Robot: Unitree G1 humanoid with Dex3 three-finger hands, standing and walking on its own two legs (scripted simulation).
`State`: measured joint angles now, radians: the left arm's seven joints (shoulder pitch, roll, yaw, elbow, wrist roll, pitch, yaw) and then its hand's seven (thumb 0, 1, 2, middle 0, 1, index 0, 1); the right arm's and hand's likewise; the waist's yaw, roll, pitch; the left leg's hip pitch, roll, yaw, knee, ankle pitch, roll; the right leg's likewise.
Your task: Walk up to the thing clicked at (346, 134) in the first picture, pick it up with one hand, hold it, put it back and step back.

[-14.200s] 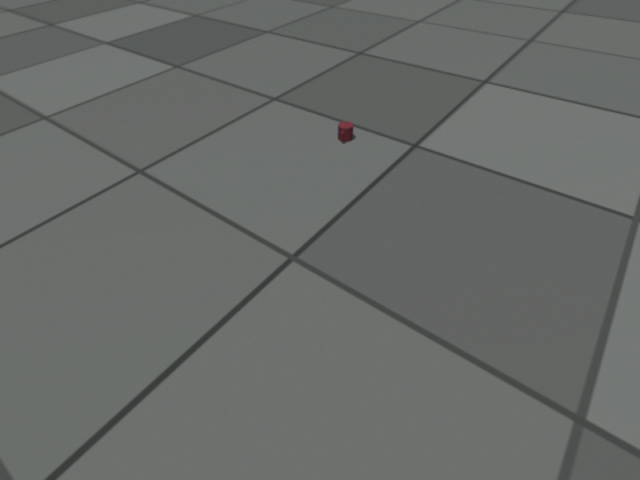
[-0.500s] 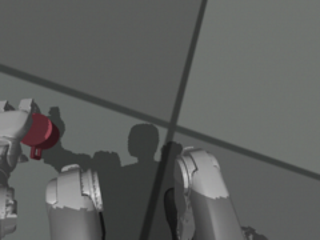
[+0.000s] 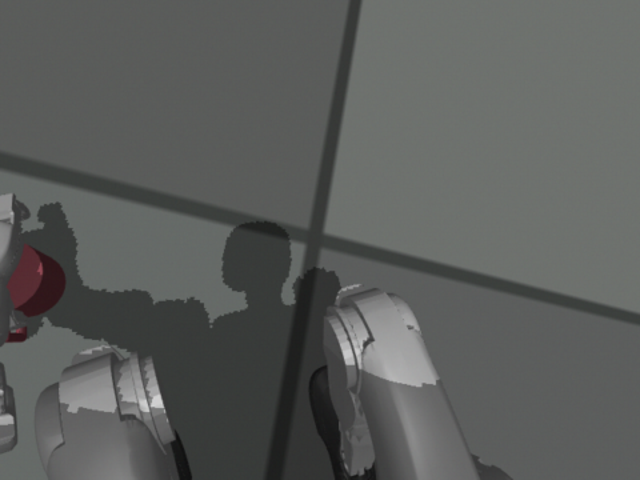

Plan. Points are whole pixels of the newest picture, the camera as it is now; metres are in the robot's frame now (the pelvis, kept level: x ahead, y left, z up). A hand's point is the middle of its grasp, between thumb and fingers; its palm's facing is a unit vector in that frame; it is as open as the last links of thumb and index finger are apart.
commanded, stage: rest palm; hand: left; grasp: from above
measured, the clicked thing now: (14, 293) +0.40 +0.32 -0.25
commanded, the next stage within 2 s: close in 0.78 s
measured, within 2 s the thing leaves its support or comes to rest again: neither
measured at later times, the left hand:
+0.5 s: hand (8, 282) +0.41 +0.31 -0.23, palm faces -0.43 -0.14 -0.89, open 14.3 cm
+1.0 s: hand (8, 285) +0.41 +0.31 -0.23, palm faces -0.45 -0.14 -0.88, open 14.2 cm
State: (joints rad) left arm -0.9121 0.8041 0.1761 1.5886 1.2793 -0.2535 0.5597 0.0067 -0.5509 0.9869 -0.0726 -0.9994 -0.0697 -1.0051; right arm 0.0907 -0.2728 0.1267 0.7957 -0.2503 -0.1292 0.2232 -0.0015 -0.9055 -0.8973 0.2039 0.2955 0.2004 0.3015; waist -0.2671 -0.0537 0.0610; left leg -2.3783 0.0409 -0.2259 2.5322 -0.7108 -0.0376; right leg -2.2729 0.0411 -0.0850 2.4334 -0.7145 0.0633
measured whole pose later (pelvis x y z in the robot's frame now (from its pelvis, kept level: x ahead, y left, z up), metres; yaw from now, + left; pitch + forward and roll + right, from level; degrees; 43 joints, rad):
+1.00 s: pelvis +0.00 +0.00 -0.01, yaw -2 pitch +27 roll -12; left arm -0.95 0.88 0.15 1.77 1.30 -0.28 0.68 0.01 -0.55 0.97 -0.10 -1.02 -0.10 -1.02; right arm 0.06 -0.32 0.19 0.78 -0.31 -0.22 0.28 0.00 -0.90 -0.90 0.20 0.30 0.20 0.30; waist -0.30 -0.09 0.09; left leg -2.36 0.04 -0.27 2.57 -0.72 -0.03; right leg -2.24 0.06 -0.11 2.44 -0.70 0.07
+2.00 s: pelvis -0.01 +0.00 +0.00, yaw -2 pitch +27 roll -11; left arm -0.97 0.87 0.12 1.79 1.29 -0.27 0.68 0.00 -0.40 0.83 -0.32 -0.95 -0.36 -0.93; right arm 0.06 -0.34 0.20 0.77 -0.30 -0.25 0.28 0.00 -0.90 -0.90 0.20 0.29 0.20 0.30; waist -0.30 -0.09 0.09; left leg -2.36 0.04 -0.26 2.56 -0.71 -0.03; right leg -2.24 0.06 -0.11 2.43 -0.69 0.07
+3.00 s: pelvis +0.00 +0.00 +0.01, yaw +0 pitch +32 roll -10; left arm -0.78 0.72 0.16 1.35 1.23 -0.18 0.55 0.00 -0.27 0.80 -0.41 -0.96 -0.45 -0.94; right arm 0.11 -0.29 0.07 0.78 -0.20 -0.16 0.27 0.00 -0.93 -0.90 0.20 0.29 0.20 0.30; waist -0.23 -0.04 -0.02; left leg -2.38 0.03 -0.22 2.51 -0.71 -0.04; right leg -2.27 0.03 -0.09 2.41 -0.72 0.06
